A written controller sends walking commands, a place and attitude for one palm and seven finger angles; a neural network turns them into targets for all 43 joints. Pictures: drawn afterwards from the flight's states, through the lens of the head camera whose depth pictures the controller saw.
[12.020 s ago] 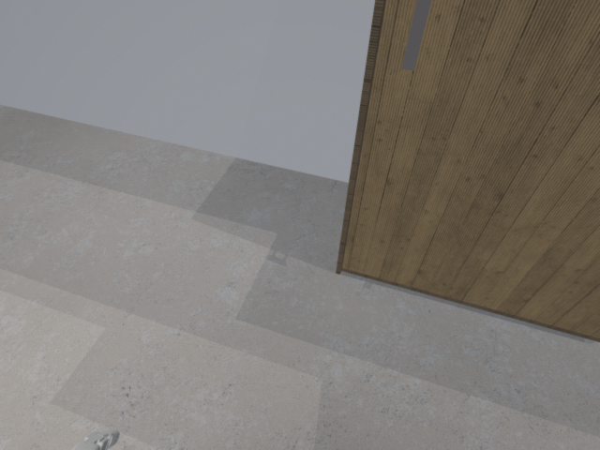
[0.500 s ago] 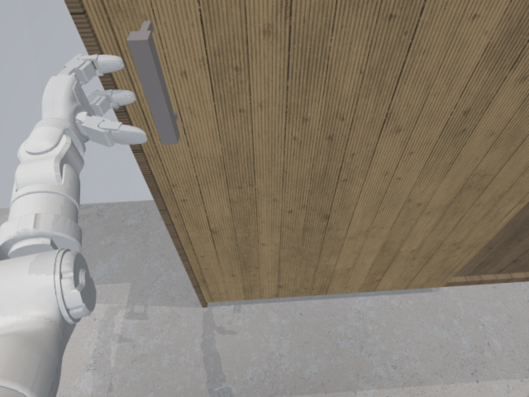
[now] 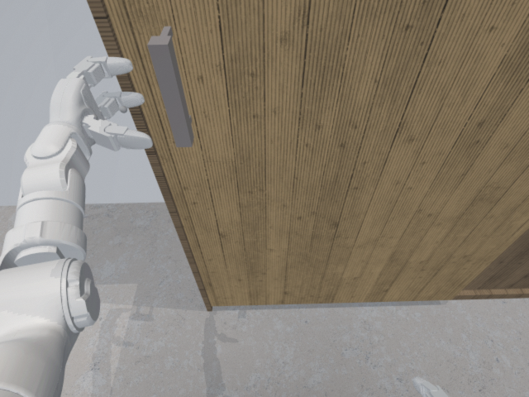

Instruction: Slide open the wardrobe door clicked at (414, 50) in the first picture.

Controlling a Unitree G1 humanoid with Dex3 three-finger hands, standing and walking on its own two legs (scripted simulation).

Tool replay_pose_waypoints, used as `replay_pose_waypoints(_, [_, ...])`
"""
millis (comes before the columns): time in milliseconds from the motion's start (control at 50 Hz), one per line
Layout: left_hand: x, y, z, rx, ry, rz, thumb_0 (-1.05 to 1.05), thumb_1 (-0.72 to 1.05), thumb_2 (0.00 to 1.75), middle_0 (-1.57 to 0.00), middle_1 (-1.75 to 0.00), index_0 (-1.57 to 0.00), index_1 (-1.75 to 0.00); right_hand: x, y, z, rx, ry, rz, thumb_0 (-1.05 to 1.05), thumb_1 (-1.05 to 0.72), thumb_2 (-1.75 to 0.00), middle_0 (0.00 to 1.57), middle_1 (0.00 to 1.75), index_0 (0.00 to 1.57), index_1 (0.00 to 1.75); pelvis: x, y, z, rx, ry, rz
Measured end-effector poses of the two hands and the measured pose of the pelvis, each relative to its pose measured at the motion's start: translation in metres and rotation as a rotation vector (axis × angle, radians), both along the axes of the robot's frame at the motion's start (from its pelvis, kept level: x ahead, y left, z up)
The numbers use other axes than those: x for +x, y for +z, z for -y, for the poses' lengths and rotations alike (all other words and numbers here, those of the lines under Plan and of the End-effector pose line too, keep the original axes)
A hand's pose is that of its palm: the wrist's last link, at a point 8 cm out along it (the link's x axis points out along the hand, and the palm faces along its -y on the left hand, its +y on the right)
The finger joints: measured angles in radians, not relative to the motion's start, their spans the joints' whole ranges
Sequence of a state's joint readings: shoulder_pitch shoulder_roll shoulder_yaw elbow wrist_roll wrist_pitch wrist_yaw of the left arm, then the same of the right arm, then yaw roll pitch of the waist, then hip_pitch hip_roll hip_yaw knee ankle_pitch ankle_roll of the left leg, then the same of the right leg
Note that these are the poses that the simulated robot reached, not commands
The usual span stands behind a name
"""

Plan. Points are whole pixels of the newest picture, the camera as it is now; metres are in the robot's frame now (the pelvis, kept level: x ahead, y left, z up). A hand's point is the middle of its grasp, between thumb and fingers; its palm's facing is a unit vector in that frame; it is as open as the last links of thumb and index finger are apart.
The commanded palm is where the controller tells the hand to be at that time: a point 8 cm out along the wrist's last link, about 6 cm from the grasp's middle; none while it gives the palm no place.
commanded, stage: move the hooked fingers beside the handle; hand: left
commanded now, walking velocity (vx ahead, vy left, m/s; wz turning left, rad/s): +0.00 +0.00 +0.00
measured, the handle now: (176, 89) +0.51 +0.14 +0.21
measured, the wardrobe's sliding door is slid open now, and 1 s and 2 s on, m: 0.00 0.00 0.00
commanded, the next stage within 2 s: feel for the door with the fingertips in 0.04 s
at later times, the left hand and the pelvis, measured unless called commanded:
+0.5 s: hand (143, 114) +0.44 +0.18 +0.21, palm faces +0.02 -1.00 +0.02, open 14.0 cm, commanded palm +0.42 +0.22 +0.21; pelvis +0.00 +0.00 +0.00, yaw +0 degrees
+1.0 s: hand (151, 103) +0.47 +0.17 +0.21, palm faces +0.04 -1.00 +0.00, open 13.9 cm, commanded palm +0.45 +0.22 +0.21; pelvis -0.01 -0.01 +0.00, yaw +0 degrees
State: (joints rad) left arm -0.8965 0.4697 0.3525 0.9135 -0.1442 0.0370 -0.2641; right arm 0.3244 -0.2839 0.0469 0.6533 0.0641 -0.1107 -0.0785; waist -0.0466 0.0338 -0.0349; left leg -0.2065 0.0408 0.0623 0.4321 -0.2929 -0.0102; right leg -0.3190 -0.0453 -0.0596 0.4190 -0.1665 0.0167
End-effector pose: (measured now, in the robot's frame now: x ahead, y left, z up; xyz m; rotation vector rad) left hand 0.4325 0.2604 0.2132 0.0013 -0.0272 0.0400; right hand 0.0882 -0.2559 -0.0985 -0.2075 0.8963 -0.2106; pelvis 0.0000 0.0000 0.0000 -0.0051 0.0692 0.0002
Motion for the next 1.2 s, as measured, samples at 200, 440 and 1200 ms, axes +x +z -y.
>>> replay_pose_waypoints(200, [-0.009,0.0,-0.004,0.001,-0.004,0.004,-0.01,-0.5,0.3,-0.3,-1.2,-0.3,-1.2,0.008,0.001,-0.005,-0.006,0.023,0.006,0.01,-0.9,-0.9,0.21,0.3,0.2,0.3,0.0,0.0,-0.003,-0.002,0.012,0.009])
replay_pose_waypoints(440, [-0.01,0.001,0.025,-0.014,-0.022,0.012,-0.01,-0.5,0.3,-0.3,-1.2,-0.3,-1.2,0.011,0.0,-0.014,0.021,0.03,0.028,0.01,-0.9,-0.9,0.2,0.3,0.2,0.3,-0.003,0.0,-0.005,0.0,0.006,0.021])
replay_pose_waypoints(1200, [0.015,0.002,0.034,0.008,0.001,-0.02,-0.01,-0.5,0.3,-0.35,-1.23,-0.34,-1.24,-0.069,-0.012,0.016,-0.023,-0.049,-0.134,0.01,-0.9,-0.9,0.2,0.3,0.2,0.3,-0.017,-0.002,0.005,0.004,0.008,-0.021])
